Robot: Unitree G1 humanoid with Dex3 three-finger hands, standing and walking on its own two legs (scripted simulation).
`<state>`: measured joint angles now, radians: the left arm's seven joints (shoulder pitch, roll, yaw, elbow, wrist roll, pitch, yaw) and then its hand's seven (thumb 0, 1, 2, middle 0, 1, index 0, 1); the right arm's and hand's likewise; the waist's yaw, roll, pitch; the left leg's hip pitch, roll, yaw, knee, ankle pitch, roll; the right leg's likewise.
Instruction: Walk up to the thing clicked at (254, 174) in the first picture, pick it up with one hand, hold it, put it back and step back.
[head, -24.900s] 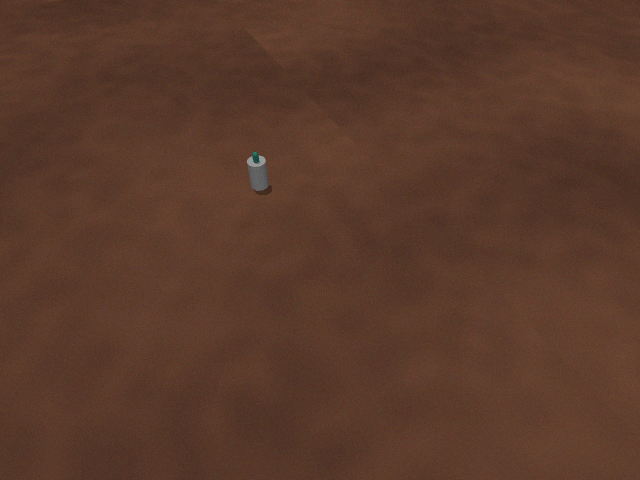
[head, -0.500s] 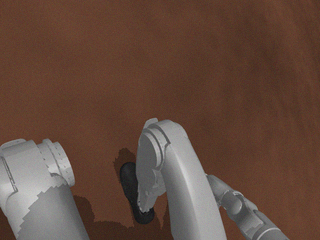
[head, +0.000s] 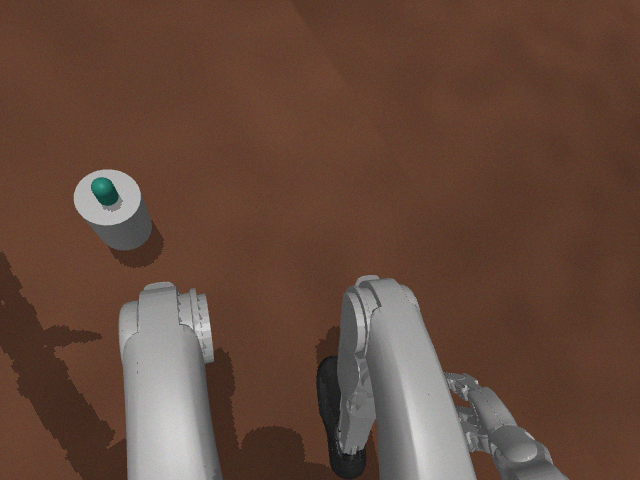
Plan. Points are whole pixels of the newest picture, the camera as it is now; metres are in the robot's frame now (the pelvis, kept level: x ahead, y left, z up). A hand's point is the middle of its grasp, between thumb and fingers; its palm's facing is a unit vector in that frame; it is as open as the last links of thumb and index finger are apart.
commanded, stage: home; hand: left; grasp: from the side
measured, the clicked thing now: (114, 208) +0.46 +0.29 -0.25
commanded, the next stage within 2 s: none
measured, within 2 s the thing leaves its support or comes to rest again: neither
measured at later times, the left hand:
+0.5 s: hand out of the picture +0.26 +0.32 +0.12, palm faces +0.33 -0.83 -0.45, open 17.6 cm
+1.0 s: hand out of the picture +0.23 +0.23 +0.31, palm faces +0.32 -0.89 -0.32, open 17.7 cm
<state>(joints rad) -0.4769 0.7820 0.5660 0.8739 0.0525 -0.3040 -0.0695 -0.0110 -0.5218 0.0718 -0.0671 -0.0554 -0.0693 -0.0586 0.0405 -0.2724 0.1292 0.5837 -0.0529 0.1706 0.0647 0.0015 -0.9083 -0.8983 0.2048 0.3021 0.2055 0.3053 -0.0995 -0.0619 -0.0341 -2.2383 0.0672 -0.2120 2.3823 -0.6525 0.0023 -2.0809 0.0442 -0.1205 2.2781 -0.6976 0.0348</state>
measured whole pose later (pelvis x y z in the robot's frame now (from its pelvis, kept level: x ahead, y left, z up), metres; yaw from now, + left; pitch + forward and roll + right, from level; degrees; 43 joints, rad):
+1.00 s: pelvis +0.09 +0.01 +0.36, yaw +12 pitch +11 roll -3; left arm 0.45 0.22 -0.01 -0.02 -0.02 0.28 0.20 -0.01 -0.59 0.02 -0.05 -0.04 -0.05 -0.04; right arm 0.30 -0.19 0.03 0.48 0.03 -0.03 -0.19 0.01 -0.90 -0.90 0.20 0.30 0.20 0.30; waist -0.04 0.05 -0.17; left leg -0.75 0.06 -0.03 1.05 -0.49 -0.01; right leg -0.65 -0.02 -0.05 0.97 -0.51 0.03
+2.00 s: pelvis +0.09 -0.01 +0.37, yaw +12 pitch +7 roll -2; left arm 0.46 0.19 -0.01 0.01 -0.01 0.27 0.13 -0.01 -0.59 0.03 -0.05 -0.04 -0.05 -0.05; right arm 0.28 -0.21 0.02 0.51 0.02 -0.12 -0.18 0.01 -0.90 -0.90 0.20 0.30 0.20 0.30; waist -0.02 0.04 -0.11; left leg -0.64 0.06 -0.03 0.95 -0.44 -0.03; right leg -0.56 -0.01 -0.06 0.92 -0.48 0.01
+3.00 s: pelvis +0.09 +0.00 +0.38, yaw +12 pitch +7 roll -2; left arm 0.46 0.19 -0.01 0.01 -0.01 0.27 0.14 -0.01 -0.30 0.30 -0.15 -0.19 -0.15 -0.20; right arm 0.27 -0.20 0.02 0.52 0.01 -0.13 -0.18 0.01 -0.90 -0.90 0.20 0.30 0.20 0.30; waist -0.01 0.04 -0.10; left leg -0.63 0.05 -0.02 0.95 -0.44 -0.02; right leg -0.55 -0.02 -0.05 0.91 -0.47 0.02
